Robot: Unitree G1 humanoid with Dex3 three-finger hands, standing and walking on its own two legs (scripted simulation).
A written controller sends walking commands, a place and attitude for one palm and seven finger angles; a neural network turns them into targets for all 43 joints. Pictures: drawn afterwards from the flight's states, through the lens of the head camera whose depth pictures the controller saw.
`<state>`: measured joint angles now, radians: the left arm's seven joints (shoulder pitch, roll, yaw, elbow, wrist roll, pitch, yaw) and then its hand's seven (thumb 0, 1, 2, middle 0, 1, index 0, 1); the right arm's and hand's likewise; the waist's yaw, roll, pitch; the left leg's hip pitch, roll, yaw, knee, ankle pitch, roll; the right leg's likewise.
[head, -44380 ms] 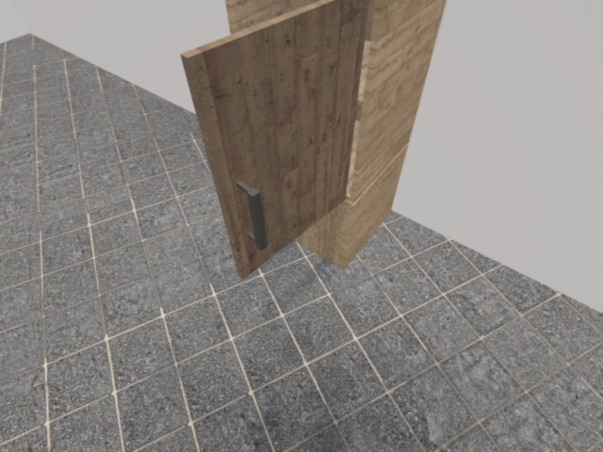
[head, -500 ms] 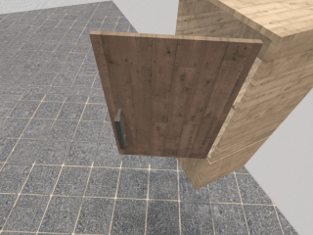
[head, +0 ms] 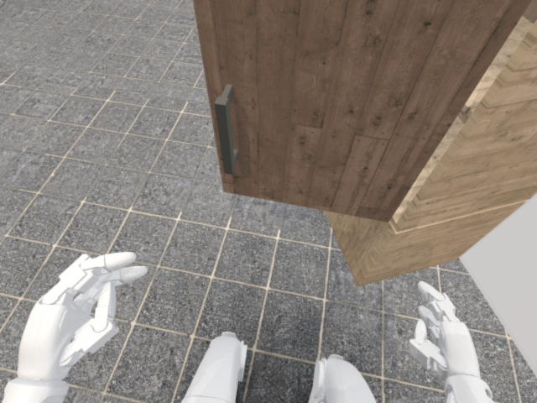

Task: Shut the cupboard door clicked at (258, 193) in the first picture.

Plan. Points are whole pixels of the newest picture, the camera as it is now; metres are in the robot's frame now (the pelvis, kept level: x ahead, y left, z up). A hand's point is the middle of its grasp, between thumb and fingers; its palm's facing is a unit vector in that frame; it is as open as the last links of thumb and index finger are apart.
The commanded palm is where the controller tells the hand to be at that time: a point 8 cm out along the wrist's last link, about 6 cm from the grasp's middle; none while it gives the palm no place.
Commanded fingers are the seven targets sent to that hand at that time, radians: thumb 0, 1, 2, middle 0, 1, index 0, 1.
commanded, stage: raise the hand and make a fist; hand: left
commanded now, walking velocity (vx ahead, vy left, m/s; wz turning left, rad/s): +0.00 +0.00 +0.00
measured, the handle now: (228, 132) +0.56 +0.16 +0.03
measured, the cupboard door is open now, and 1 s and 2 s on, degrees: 63 63 63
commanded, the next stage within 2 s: bring the fist close to the handle in 1.38 s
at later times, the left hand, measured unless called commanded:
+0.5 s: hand (127, 302) +0.22 +0.22 +0.04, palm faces -0.14 -0.99 +0.00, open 3.4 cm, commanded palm +0.21 +0.28 +0.06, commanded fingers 0.00 0.90 0.90 -1.15 -1.34 -1.15 -1.34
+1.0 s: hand (117, 277) +0.25 +0.23 +0.07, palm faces -0.06 -1.00 -0.05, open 3.1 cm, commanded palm +0.22 +0.28 +0.06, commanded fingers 0.00 0.90 0.90 -1.30 -1.50 -1.30 -1.50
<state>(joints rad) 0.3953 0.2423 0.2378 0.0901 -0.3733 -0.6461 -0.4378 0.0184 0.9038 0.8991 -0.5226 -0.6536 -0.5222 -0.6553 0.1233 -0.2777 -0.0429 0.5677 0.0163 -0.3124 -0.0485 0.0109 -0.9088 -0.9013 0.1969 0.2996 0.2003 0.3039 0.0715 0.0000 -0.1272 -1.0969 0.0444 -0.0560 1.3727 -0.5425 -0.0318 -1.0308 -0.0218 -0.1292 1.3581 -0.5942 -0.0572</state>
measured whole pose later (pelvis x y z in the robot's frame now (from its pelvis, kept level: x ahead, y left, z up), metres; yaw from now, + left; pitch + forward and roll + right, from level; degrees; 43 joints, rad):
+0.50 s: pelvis +0.01 +0.04 +0.01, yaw -1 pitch +18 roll -4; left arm 0.40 0.26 0.14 0.01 -0.29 -0.44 -0.37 0.01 0.91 0.90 -0.97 -1.15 -0.98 -1.15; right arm 0.22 -0.25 -0.01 0.54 0.02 -0.24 -0.04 0.01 -0.91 -0.90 0.20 0.30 0.20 0.30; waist 0.00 0.02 -0.15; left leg -1.13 0.03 -0.01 1.35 -0.54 0.04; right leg -1.05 -0.03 -0.09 1.29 -0.56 0.01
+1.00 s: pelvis +0.02 +0.04 +0.01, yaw -1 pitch +19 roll -5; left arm 0.39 0.27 0.17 -0.09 -0.28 -0.41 -0.30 0.01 0.91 0.90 -1.29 -1.49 -1.29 -1.50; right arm 0.22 -0.23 0.02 0.48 0.01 -0.17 -0.02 0.01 -0.90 -0.90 0.20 0.30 0.21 0.30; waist 0.01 0.03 -0.17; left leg -1.11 0.03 -0.03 1.34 -0.56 0.03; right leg -1.02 -0.03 -0.10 1.27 -0.57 0.01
